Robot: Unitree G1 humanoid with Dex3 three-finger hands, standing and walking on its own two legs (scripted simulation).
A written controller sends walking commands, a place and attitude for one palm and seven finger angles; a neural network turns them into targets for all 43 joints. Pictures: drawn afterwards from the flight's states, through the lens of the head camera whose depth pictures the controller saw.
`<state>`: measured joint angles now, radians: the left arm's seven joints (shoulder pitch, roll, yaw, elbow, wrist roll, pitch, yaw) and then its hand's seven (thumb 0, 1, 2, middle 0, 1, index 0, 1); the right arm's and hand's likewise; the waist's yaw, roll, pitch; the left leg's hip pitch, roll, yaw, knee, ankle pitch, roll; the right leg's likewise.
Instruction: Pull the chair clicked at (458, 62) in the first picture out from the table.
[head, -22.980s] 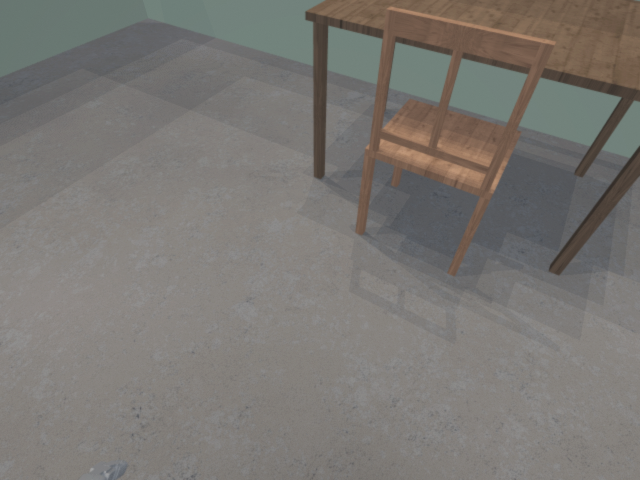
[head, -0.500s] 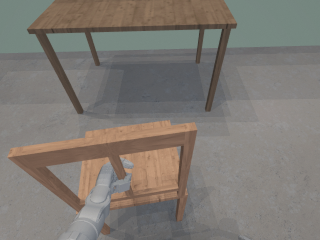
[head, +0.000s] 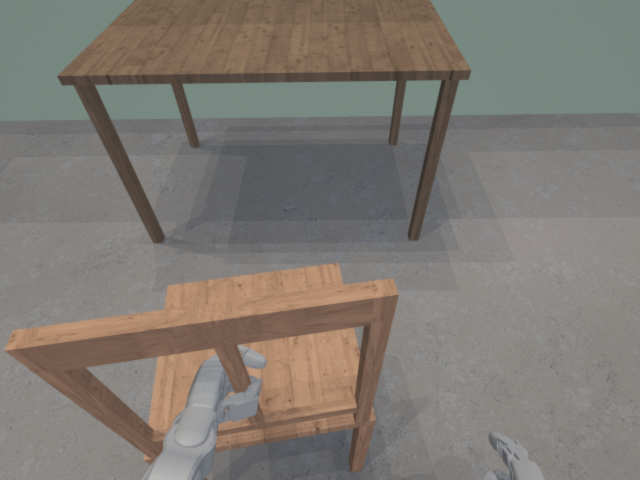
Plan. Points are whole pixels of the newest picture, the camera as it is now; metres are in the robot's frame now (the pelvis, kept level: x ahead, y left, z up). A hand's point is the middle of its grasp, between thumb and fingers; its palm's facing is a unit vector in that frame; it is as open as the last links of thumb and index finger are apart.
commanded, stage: stop walking, hand still on the chair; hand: left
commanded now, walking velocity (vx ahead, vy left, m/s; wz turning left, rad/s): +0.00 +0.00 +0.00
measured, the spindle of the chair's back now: (242, 386) +0.27 +0.14 -0.10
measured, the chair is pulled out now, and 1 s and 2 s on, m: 0.68 0.68 0.68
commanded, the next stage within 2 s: open the thumb and straighten the fingers in 0.04 s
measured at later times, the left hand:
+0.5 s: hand (243, 388) +0.26 +0.13 -0.07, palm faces -0.05 -0.99 -0.16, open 11.3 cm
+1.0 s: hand (240, 397) +0.25 +0.13 -0.07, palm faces -0.04 -0.99 -0.16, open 17.4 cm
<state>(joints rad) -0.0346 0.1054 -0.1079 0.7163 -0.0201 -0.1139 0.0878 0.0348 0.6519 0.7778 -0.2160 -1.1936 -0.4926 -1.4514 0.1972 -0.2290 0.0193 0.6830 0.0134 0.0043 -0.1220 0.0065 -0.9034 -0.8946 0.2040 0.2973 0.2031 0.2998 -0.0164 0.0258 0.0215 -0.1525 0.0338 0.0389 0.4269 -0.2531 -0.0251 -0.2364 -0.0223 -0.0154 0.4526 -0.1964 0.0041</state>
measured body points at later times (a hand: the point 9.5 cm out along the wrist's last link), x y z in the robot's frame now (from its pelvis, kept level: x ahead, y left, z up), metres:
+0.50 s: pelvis +0.00 +0.00 -0.02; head +0.04 -0.02 +0.42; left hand +0.26 +0.18 -0.05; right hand +0.16 -0.24 -0.13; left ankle -0.02 +0.13 -0.74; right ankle +0.03 -0.12 -0.74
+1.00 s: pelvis +0.02 +0.00 -0.04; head +0.06 -0.02 +0.41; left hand +0.24 +0.18 -0.06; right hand +0.19 -0.24 -0.13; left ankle -0.02 +0.13 -0.74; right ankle +0.03 -0.12 -0.74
